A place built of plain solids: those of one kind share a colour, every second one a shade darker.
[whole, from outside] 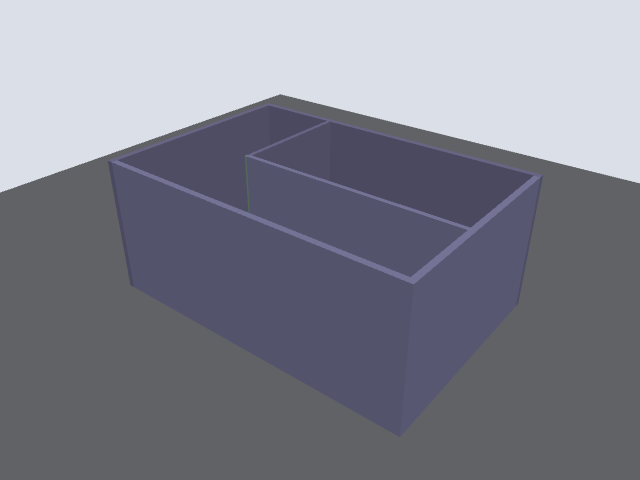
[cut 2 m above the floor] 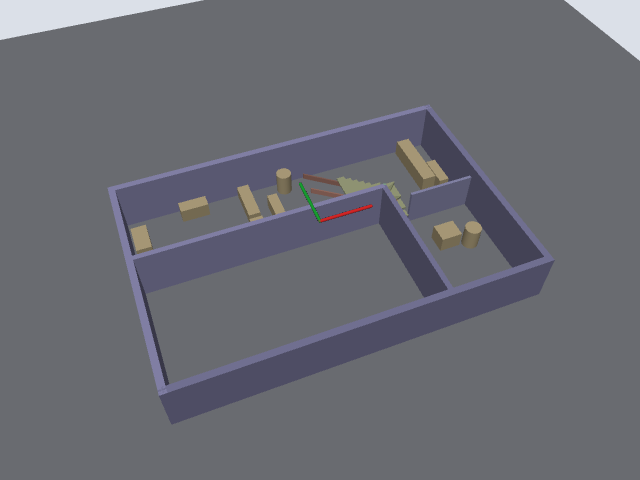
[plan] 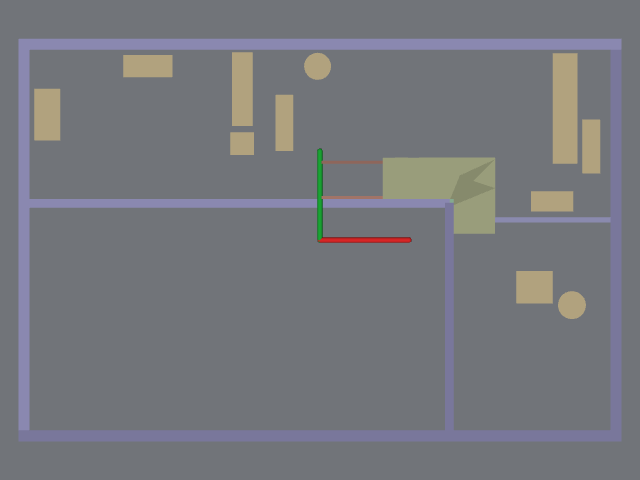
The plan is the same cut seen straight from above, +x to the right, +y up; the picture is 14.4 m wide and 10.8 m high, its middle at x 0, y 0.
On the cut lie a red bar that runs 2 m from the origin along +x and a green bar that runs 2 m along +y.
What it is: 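A barn, workshop or loft; a timber stair that turns on kite winders round a square newel, open at its outer side over a tall bay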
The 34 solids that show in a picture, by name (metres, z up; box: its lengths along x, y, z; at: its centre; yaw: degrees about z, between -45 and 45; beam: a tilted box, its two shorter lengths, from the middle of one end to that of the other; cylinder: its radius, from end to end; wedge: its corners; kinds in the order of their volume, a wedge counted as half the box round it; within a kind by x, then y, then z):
{
 "wall_1": {"box": [0.25, 9.06, 5.79], "at": [-6.66, 0.0, 2.84]},
 "wall_2": {"box": [9.48, 0.2, 5.79], "at": [-1.81, 0.83, 2.84]},
 "wall_3": {"box": [13.57, 0.25, 5.79], "at": [0.0, -4.41, 2.84]},
 "wall_4": {"box": [13.57, 0.25, 5.79], "at": [0.0, 4.41, 2.84]},
 "wall_5": {"box": [0.2, 5.14, 5.79], "at": [2.91, -1.73, 2.84]},
 "wall_6": {"box": [0.25, 9.06, 5.79], "at": [6.66, 0.0, 2.84]},
 "piece_1": {"box": [0.59, 1.17, 0.75], "at": [-6.14, 2.82, 0.33]},
 "piece_2": {"box": [1.11, 0.5, 0.65], "at": [-3.87, 3.91, 0.27]},
 "piece_3": {"box": [0.54, 0.52, 0.52], "at": [-1.75, 2.17, 0.21]},
 "piece_4": {"box": [0.47, 1.66, 0.57], "at": [-1.75, 3.39, 0.23]},
 "piece_5": {"box": [0.4, 1.26, 0.63], "at": [-0.8, 2.63, 0.27]},
 "piece_6": {"cylinder": 0.3, "from": [-0.05, 3.91, 0.0], "to": [-0.05, 3.91, 0.91]},
 "piece_7": {"box": [0.82, 0.73, 0.7], "at": [4.83, -1.06, 0.3]},
 "piece_8": {"box": [0.95, 0.46, 0.77], "at": [5.22, 0.87, 0.34]},
 "piece_9": {"box": [0.56, 2.49, 0.72], "at": [5.52, 2.96, 0.31]},
 "piece_10": {"cylinder": 0.31, "from": [5.67, -1.47, 0.0], "to": [5.67, -1.47, 0.89]},
 "piece_11": {"box": [0.41, 1.22, 0.59], "at": [6.11, 2.1, 0.25]},
 "part_1": {"box": [2.62, 0.12, 1.57], "at": [5.24, 0.45, 0.73]},
 "carriage_1": {"wedge": [[0.03, 0.92, 2.58], [0.03, 0.92, 2.79], [0.03, 0.99, 2.58], [0.03, 0.99, 2.79], [2.84, 0.92, 0.78], [2.84, 0.92, 0.99], [2.84, 0.99, 0.78], [2.84, 0.99, 0.99]]},
 "carriage_2": {"wedge": [[0.03, 1.72, 2.58], [0.03, 1.72, 2.79], [0.03, 1.78, 2.58], [0.03, 1.78, 2.79], [2.84, 1.72, 0.78], [2.84, 1.72, 0.99], [2.84, 1.78, 0.78], [2.84, 1.78, 0.99]]},
 "tread_1": {"box": [0.31, 0.94, 0.06], "at": [1.56, 1.38, 1.94]},
 "tread_2": {"box": [0.31, 0.94, 0.06], "at": [1.84, 1.38, 1.76]},
 "tread_3": {"box": [0.31, 0.94, 0.06], "at": [2.12, 1.38, 1.58]},
 "tread_4": {"box": [0.31, 0.94, 0.06], "at": [2.4, 1.38, 1.41]},
 "tread_5": {"box": [0.31, 0.94, 0.06], "at": [2.68, 1.38, 1.23]},
 "tread_6": {"wedge": [[2.8, 0.91, 1.02], [2.8, 0.91, 1.08], [2.8, 1.86, 1.02], [2.8, 1.86, 1.08], [2.93, 0.91, 1.02], [2.93, 0.91, 1.08], [3.31, 1.86, 1.02], [3.31, 1.86, 1.08]]},
 "tread_7": {"wedge": [[2.89, 0.91, 0.84], [2.89, 0.91, 0.9], [3.0, 0.88, 0.84], [3.0, 0.88, 0.9], [3.1, 1.43, 0.84], [3.1, 1.43, 0.9], [3.94, 1.82, 0.84], [3.94, 1.82, 0.9]]},
 "tread_8": {"wedge": [[2.99, 0.92, 0.66], [2.99, 0.92, 0.72], [3.0, 0.78, 0.66], [3.0, 0.78, 0.72], [3.42, 1.34, 0.66], [3.42, 1.34, 0.72], [3.94, 1.17, 0.66], [3.94, 1.17, 0.72]]},
 "tread_9": {"wedge": [[3.0, 0.7, 0.48], [3.0, 0.7, 0.54], [3.0, 0.82, 0.48], [3.0, 0.82, 0.54], [3.94, 0.7, 0.48], [3.94, 0.7, 0.54], [3.94, 1.2, 0.48], [3.94, 1.2, 0.54]]},
 "tread_10": {"wedge": [[3.1, 1.43, 0.84], [3.1, 1.43, 0.9], [3.28, 1.86, 0.84], [3.28, 1.86, 0.9], [3.94, 1.82, 0.84], [3.94, 1.82, 0.9], [3.94, 1.86, 0.84], [3.94, 1.86, 0.9]]},
 "tread_11": {"wedge": [[3.42, 1.34, 0.66], [3.42, 1.34, 0.72], [3.93, 1.86, 0.66], [3.93, 1.86, 0.72], [3.94, 1.17, 0.66], [3.94, 1.17, 0.72], [3.94, 1.86, 0.66], [3.94, 1.86, 0.72]]},
 "tread_12": {"box": [0.94, 0.31, 0.06], "at": [3.47, 0.29, 0.15]},
 "tread_13": {"box": [0.94, 0.31, 0.06], "at": [3.47, 0.57, 0.33]},
 "newel_1": {"box": [0.1, 0.1, 5.79], "at": [2.96, 0.88, 2.84]}
}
